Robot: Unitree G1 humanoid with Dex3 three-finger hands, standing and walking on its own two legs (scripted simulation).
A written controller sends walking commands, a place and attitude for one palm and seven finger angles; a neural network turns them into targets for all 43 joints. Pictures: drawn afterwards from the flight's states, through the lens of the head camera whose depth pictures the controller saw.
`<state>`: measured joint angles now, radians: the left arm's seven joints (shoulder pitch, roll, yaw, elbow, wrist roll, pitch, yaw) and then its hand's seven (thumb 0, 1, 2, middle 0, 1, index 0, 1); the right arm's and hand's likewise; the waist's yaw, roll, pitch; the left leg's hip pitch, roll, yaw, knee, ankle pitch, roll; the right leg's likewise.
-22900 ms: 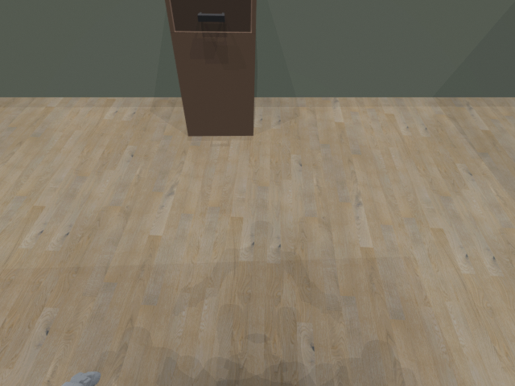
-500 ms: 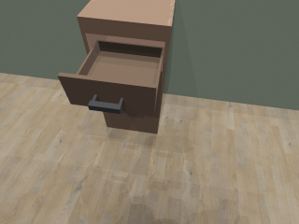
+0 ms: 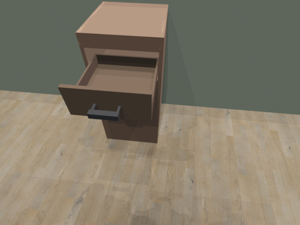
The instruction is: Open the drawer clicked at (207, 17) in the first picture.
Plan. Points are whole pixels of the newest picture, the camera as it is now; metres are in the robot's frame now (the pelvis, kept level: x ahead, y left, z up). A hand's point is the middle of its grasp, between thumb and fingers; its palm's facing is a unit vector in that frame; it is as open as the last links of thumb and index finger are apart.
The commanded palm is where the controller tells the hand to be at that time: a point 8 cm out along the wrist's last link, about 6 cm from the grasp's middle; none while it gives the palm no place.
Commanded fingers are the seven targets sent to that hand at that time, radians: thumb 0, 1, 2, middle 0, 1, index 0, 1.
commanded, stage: let the arm hang, fingers relaxed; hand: left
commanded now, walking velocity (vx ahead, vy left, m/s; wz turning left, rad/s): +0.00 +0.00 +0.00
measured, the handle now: (105, 111) +0.53 +0.21 -0.06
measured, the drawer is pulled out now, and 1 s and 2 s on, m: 0.30 0.30 0.30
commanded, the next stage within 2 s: look to check the result in 0.14 s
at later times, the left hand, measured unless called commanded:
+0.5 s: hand out of the picture -0.03 +0.15 -0.18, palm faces +0.06 -0.98 -0.19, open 7.4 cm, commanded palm none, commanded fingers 0.00 0.90 0.90 -0.20 -0.30 -0.20 -0.30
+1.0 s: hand out of the picture -0.01 +0.14 -0.18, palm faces +0.05 -0.98 -0.18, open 7.4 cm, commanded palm none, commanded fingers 0.00 0.90 0.90 -0.20 -0.30 -0.20 -0.30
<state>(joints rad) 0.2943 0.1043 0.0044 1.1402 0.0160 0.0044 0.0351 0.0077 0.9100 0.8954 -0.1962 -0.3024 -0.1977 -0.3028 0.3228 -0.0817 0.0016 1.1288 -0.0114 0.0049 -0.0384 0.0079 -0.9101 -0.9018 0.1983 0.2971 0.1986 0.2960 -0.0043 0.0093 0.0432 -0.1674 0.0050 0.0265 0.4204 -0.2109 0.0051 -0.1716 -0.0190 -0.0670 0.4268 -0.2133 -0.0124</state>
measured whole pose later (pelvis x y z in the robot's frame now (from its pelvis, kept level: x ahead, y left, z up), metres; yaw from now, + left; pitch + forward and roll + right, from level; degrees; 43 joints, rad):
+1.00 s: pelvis +0.01 -0.02 +0.00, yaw +0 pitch -2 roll +0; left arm 0.28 0.12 0.02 1.14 0.01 0.00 0.04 0.01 0.91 0.90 -0.20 -0.30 -0.20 -0.30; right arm 0.31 -0.10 -0.01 1.13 -0.01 0.01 -0.05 0.01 -0.91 -0.90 0.20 0.30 0.20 0.30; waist 0.00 0.01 0.07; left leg -0.17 0.03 0.01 0.41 -0.21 -0.03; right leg -0.16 0.01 -0.08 0.41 -0.22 -0.04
